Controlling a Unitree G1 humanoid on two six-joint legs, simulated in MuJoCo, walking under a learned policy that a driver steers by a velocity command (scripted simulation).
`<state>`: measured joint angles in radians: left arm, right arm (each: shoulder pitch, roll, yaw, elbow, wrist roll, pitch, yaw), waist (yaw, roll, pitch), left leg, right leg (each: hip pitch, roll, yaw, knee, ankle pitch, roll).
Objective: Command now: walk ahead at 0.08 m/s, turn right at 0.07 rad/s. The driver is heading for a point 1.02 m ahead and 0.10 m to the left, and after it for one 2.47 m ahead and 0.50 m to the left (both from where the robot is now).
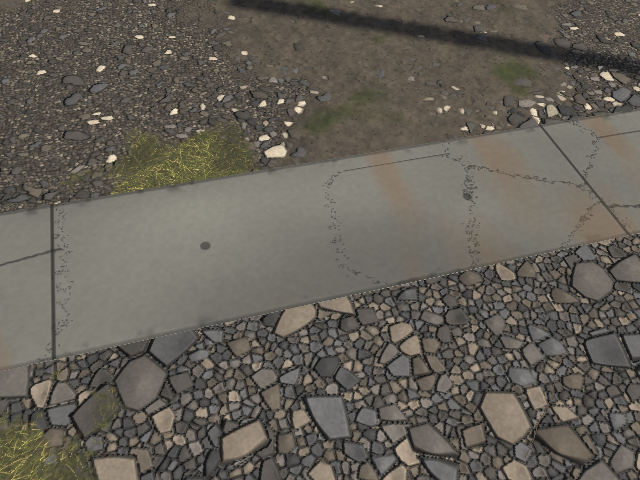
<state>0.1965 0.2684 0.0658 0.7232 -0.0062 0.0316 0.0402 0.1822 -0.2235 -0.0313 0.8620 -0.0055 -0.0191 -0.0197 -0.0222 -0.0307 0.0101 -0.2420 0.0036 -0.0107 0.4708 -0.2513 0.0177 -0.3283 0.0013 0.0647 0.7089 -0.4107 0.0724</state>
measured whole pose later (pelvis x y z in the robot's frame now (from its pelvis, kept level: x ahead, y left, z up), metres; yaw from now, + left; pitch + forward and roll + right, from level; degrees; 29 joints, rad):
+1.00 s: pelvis +0.37 +0.01 -0.02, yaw +0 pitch +2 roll +0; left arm 0.03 0.25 0.04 0.67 -0.01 -0.10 -0.04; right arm 0.42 -0.28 -0.03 0.93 0.01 -0.05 0.00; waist -0.06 0.00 0.05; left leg -0.08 -0.01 -0.04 0.86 -0.51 0.04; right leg -0.50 0.02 -0.06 0.57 -0.11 -0.07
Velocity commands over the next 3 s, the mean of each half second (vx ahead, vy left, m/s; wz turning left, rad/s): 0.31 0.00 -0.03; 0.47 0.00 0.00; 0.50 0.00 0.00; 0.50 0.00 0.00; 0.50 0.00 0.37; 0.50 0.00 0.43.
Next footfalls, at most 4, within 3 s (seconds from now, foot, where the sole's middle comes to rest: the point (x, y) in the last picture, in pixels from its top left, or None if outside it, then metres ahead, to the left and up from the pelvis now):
0.06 right None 0.01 -0.14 -0.78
0.40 left None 0.17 0.13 -0.78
0.94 right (353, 466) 0.52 -0.08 -0.78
1.50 left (243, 342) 0.82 0.16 -0.78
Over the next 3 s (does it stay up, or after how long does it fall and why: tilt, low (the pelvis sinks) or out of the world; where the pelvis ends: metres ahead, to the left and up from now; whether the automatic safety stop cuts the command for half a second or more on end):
stays up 1.44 0.15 0.00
